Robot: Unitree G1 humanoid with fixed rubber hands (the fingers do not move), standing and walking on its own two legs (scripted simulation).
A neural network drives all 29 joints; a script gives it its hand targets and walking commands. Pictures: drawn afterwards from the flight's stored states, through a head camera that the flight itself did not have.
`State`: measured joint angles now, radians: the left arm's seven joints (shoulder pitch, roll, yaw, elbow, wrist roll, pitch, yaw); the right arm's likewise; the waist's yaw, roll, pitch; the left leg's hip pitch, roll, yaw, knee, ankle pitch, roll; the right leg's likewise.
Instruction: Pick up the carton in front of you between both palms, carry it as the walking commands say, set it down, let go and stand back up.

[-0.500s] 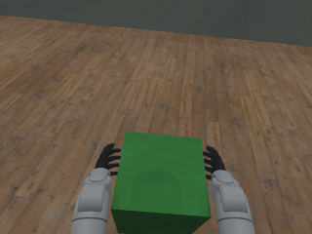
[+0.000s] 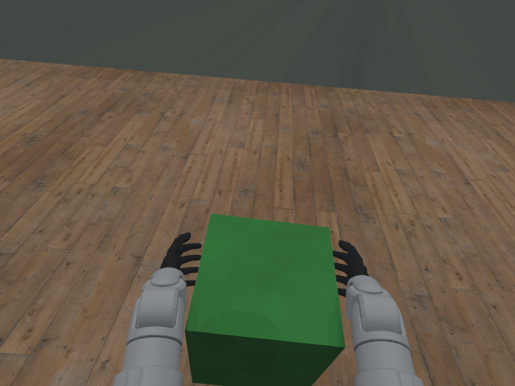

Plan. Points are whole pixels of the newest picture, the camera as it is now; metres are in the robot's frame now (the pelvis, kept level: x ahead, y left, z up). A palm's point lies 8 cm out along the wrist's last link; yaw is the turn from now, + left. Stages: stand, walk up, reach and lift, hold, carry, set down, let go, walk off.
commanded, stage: set down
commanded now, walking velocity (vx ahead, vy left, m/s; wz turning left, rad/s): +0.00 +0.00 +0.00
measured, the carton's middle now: (259, 306) +0.30 +0.01 -0.04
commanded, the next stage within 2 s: none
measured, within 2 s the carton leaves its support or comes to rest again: neither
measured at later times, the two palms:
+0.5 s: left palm (183, 295) +0.35 +0.16 -0.09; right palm (329, 302) +0.34 -0.14 -0.09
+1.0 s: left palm (188, 314) +0.39 +0.17 -0.25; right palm (308, 322) +0.38 -0.13 -0.25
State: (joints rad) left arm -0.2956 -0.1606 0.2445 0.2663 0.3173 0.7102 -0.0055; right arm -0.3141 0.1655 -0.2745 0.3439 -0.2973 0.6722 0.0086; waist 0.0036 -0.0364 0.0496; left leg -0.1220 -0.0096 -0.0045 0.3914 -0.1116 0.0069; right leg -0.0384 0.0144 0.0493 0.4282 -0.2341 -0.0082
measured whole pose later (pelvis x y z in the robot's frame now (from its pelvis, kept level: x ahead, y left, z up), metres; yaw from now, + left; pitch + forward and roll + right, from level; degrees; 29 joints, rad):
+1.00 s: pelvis -0.03 -0.01 -0.17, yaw -3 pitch +38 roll -2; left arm -0.75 0.00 0.38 0.68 0.23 0.18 -0.02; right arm -0.69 0.17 -0.45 0.60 -0.20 0.17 -0.13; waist 0.03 -0.06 -0.19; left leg -1.65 -0.01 -0.05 1.37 -0.39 -0.01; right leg -1.56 0.08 0.02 1.42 -0.53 0.01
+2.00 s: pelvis -0.07 +0.00 -0.39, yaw -7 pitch +40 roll -4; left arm -1.30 0.31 0.16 0.94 -0.02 0.18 0.04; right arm -1.21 -0.03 -0.31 0.80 0.07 0.16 -0.27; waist 0.07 -0.09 0.22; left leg -2.33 0.01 -0.05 2.10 -0.46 0.00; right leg -2.21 0.15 0.00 2.15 -0.64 0.07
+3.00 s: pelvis -0.08 +0.00 -0.41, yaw -7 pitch +35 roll -3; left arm -1.44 0.39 0.27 1.22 0.05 0.10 -0.09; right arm -1.35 -0.07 -0.40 1.01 -0.11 0.10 -0.09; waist 0.06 -0.07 0.31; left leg -2.32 0.02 -0.05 2.14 -0.45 0.00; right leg -2.22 0.17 0.00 2.21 -0.62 0.07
